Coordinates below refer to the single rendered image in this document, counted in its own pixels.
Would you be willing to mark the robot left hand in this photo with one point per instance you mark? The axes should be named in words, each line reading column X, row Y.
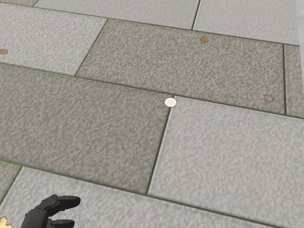
column 38, row 217

